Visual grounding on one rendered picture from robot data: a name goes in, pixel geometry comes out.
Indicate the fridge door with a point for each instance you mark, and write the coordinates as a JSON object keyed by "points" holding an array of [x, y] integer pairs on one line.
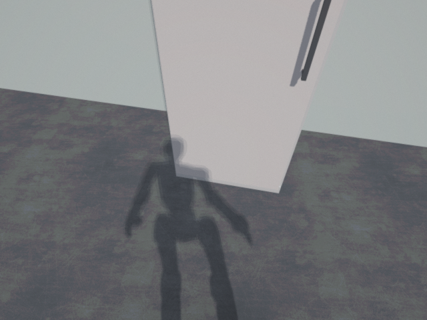
{"points": [[232, 79]]}

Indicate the handle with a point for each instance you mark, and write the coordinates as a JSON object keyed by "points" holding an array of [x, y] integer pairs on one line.
{"points": [[315, 39]]}

